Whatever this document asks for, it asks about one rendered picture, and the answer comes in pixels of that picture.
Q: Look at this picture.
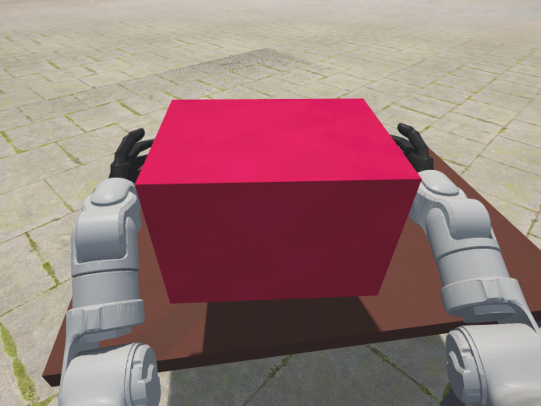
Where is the robot right upper arm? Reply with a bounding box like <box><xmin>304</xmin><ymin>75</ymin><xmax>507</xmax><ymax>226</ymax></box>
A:
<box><xmin>445</xmin><ymin>323</ymin><xmax>541</xmax><ymax>406</ymax></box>

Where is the left robot forearm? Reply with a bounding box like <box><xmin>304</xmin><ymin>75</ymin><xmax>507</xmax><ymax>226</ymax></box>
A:
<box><xmin>58</xmin><ymin>178</ymin><xmax>145</xmax><ymax>406</ymax></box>

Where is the robot left hand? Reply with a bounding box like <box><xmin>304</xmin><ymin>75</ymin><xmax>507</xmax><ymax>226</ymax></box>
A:
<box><xmin>109</xmin><ymin>128</ymin><xmax>155</xmax><ymax>184</ymax></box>

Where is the robot right hand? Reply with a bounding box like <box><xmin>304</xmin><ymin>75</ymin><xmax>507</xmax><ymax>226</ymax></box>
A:
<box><xmin>390</xmin><ymin>123</ymin><xmax>434</xmax><ymax>173</ymax></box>

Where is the carton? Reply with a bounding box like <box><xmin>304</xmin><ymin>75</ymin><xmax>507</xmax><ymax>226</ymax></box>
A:
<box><xmin>135</xmin><ymin>98</ymin><xmax>422</xmax><ymax>304</ymax></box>

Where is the table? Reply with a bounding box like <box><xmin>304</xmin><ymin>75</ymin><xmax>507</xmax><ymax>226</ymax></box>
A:
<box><xmin>42</xmin><ymin>147</ymin><xmax>541</xmax><ymax>406</ymax></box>

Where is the robot left upper arm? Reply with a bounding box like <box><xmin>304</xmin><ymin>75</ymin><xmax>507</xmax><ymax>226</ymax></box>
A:
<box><xmin>61</xmin><ymin>342</ymin><xmax>161</xmax><ymax>406</ymax></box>

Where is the right robot forearm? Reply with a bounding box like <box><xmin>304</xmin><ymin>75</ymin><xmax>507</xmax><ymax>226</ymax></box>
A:
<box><xmin>408</xmin><ymin>170</ymin><xmax>541</xmax><ymax>338</ymax></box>

